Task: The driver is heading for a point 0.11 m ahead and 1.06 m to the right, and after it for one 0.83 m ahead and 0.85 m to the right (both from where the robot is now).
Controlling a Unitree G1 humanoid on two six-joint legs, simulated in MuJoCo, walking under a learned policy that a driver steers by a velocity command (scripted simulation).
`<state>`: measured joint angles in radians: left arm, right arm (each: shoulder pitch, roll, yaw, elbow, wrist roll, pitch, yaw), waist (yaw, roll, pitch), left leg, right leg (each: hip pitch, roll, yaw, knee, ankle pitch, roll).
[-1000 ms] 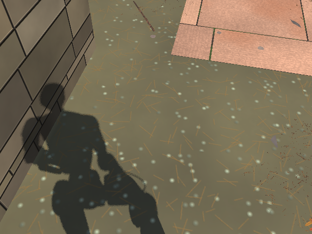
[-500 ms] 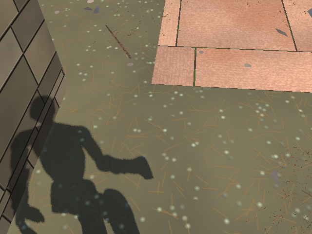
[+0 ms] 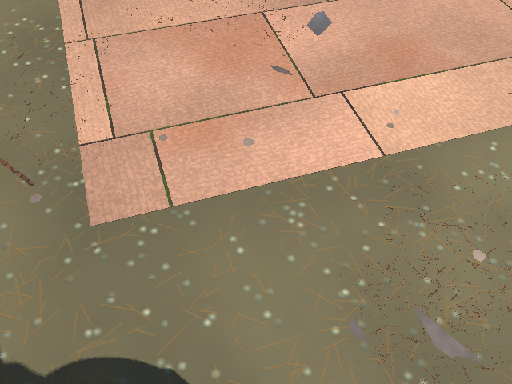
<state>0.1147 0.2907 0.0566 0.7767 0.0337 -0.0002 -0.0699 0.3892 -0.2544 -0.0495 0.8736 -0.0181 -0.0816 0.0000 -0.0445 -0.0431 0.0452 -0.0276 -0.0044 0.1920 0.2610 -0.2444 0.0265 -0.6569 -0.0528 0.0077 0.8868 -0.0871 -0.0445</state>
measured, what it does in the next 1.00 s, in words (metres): walks ahead, turning right: right foot, then left foot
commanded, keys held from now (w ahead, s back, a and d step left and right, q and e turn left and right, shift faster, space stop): w+e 1.00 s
